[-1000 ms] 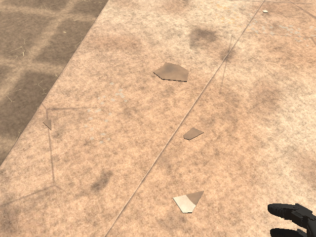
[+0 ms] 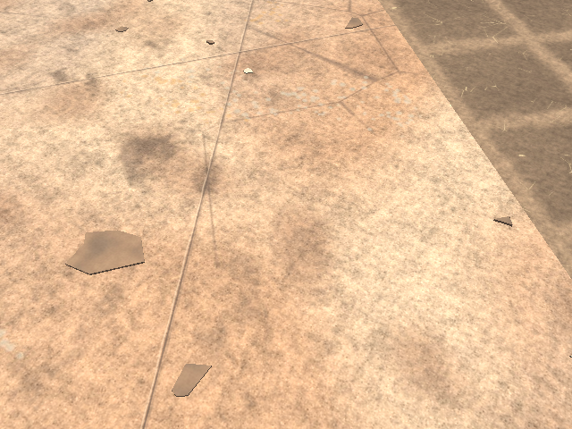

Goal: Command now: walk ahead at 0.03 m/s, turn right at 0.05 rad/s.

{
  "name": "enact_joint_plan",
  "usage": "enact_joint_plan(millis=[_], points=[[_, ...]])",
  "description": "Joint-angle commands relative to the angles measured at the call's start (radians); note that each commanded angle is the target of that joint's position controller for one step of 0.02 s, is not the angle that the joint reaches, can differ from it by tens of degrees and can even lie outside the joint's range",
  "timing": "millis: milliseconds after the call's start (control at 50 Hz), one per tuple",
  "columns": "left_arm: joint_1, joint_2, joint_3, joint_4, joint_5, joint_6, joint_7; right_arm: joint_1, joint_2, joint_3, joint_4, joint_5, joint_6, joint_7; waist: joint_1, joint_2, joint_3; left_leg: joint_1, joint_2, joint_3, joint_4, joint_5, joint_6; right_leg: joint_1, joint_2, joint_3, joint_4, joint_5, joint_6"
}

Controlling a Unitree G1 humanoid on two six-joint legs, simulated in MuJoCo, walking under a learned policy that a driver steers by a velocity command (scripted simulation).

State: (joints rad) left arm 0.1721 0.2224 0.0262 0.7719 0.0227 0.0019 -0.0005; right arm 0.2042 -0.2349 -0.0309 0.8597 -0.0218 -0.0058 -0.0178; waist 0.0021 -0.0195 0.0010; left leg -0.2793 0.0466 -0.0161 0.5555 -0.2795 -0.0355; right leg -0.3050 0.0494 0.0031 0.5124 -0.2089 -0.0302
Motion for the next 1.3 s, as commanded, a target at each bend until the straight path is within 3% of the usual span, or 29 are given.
enact_joint_plan(millis=[20,220,440,760,780,800,840,860,920,940,980,1000,1020,1040,1060,1080,1100,1140,1180,1240,1300], points=[[-0.013,0.110,0.034,-0.046,-0.001,-0.002,0.010,-0.035,-0.117,-0.021,-0.045,0.006,-0.031,-0.003,0.008,0.104,-0.007,-0.040,0.047,-0.058,-0.144,0.013,0.038,0.065,-0.068,0.073,-0.062,0.012,-0.026],[-0.002,0.094,0.041,0.040,-0.015,-0.003,0.020,-0.019,-0.108,-0.016,0.018,0.015,-0.022,-0.010,-0.009,0.020,-0.034,0.039,0.021,-0.031,-0.104,0.172,0.050,0.115,-0.075,0.069,-0.044,0.181,-0.011],[-0.011,0.105,0.043,0.146,-0.020,0.004,0.036,-0.024,-0.098,-0.014,0.097,0.016,-0.013,-0.012,-0.007,0.023,-0.007,0.057,0.000,-0.013,-0.133,0.171,0.049,0.142,-0.079,0.063,-0.063,0.184,-0.003],[-0.008,0.093,0.032,0.270,-0.021,0.005,0.041,0.021,-0.085,-0.006,0.179,0.016,-0.009,-0.022,-0.004,0.020,0.026,0.052,-0.016,-0.002,-0.165,0.104,0.049,0.129,-0.071,0.048,-0.095,0.108,0.005],[0.011,0.084,0.029,0.284,-0.022,0.006,0.042,0.044,-0.077,-0.005,0.193,0.017,-0.008,-0.023,-0.004,0.022,0.005,0.060,-0.026,0.008,-0.170,-0.001,0.053,0.135,-0.059,0.034,-0.096,-0.001,0.003],[0.019,0.093,0.033,0.291,-0.028,0.007,0.043,0.052,-0.089,-0.010,0.197,0.024,-0.005,-0.025,-0.004,0.029,0.023,0.040,-0.036,0.009,-0.166,-0.162,0.068,0.108,-0.038,0.017,-0.079,-0.181,-0.006],[0.013,0.106,0.037,0.285,-0.034,-0.001,0.044,0.053,-0.113,-0.018,0.183,0.033,-0.007,-0.030,-0.009,0.046,0.102,-0.025,-0.009,-0.044,-0.186,-0.435,0.112,-0.003,-0.033,0.021,-0.054,-0.440,-0.031],[0.003,0.097,0.035,0.277,-0.036,-0.014,0.042,0.070,-0.119,-0.021,0.181,0.037,-0.017,-0.029,-0.016,0.058,0.131,-0.031,0.024,-0.095,-0.206,-0.486,0.135,-0.048,-0.039,0.027,-0.036,-0.452,-0.038],[-0.031,0.039,0.024,0.256,-0.044,-0.062,0.019,0.158,-0.173,-0.044,0.201,0.049,-0.048,-0.019,-0.038,0.188,0.132,0.068,0.214,-0.370,-0.343,-0.548,0.242,-0.153,-0.025,-0.047,0.172,-0.232,-0.023],[-0.035,0.040,0.024,0.253,-0.047,-0.072,0.011,0.147,-0.175,-0.048,0.195,0.049,-0.053,-0.016,-0.030,0.193,0.145,0.037,0.261,-0.432,-0.374,-0.527,0.268,-0.144,-0.049,-0.031,0.218,-0.201,-0.035],[0.028,0.031,0.023,0.270,-0.055,-0.084,0.002,0.073,-0.165,-0.044,0.163,0.052,-0.059,-0.008,0.026,0.181,0.152,-0.040,0.236,-0.367,-0.352,-0.456,0.243,-0.030,-0.057,-0.041,0.117,-0.227,-0.068],[0.104,0.037,0.028,0.301,-0.058,-0.088,0.003,0.017,-0.156,-0.041,0.140,0.058,-0.057,-0.003,0.070,0.163,0.150,-0.120,0.175,-0.276,-0.304,-0.394,0.203,0.123,-0.042,-0.052,-0.012,-0.193,-0.076],[0.190,0.068,0.040,0.339,-0.052,-0.088,0.006,-0.020,-0.138,-0.037,0.120,0.057,-0.058,-0.001,0.099,0.110,0.131,-0.191,0.103,-0.178,-0.192,-0.267,0.161,0.261,-0.053,-0.008,-0.068,-0.126,-0.072],[0.324,0.146,0.064,0.373,-0.049,-0.090,0.010,-0.049,-0.080,-0.022,0.094,0.053,-0.068,0.002,0.135,-0.091,0.084,-0.333,-0.017,-0.003,0.111,-0.114,0.093,0.411,-0.200,0.257,-0.191,-0.233,-0.131],[0.437,0.248,0.085,0.389,-0.046,-0.099,-0.003,-0.060,-0.058,-0.017,0.054,0.051,-0.089,-0.002,0.159,-0.304,0.039,-0.499,-0.095,0.051,0.404,-0.219,0.060,0.519,-0.402,0.640,-0.329,-0.254,-0.259],[0.381,0.168,0.057,0.374,-0.027,-0.114,-0.007,-0.069,-0.097,-0.028,0.052,0.064,-0.102,0.002,0.116,-0.165,0.066,-0.590,-0.048,-0.044,0.598,-0.261,0.076,0.504,-0.439,0.686,-0.324,-0.224,-0.278],[0.321,0.117,0.041,0.349,-0.028,-0.124,-0.009,-0.042,-0.090,-0.026,0.062,0.075,-0.111,0.013,0.079,-0.100,0.089,-0.633,-0.008,-0.071,0.669,-0.178,0.100,0.495,-0.409,0.581,-0.311,-0.164,-0.247],[0.254,0.095,0.026,0.320,-0.033,-0.124,-0.017,-0.051,-0.096,-0.034,0.068,0.060,-0.119,0.022,0.046,-0.038,0.097,-0.642,0.052,-0.047,0.626,-0.021,0.115,0.462,-0.348,0.391,-0.325,0.003,-0.185],[0.270,0.057,0.010,0.321,-0.023,-0.108,-0.009,-0.059,-0.080,-0.038,0.068,0.057,-0.107,0.036,0.038,-0.065,0.084,-0.569,0.072,-0.018,0.549,0.057,0.100,0.416,-0.290,0.221,-0.342,0.179,-0.138],[0.281,0.088,0.009,0.316,-0.008,-0.096,0.014,-0.151,-0.028,-0.021,0.027,0.054,-0.085,0.046,0.048,-0.054,0.110,-0.525,0.055,0.016,0.390,0.164,0.068,0.324,-0.256,0.084,-0.382,0.261,-0.130],[0.284,0.135,0.016,0.306,-0.010,-0.101,0.026,-0.276,-0.010,-0.002,-0.034,0.052,-0.078,0.053,0.067,-0.060,0.138,-0.395,0.018,0.065,0.173,0.290,0.070,0.221,-0.246,-0.011,-0.437,0.249,-0.121]])
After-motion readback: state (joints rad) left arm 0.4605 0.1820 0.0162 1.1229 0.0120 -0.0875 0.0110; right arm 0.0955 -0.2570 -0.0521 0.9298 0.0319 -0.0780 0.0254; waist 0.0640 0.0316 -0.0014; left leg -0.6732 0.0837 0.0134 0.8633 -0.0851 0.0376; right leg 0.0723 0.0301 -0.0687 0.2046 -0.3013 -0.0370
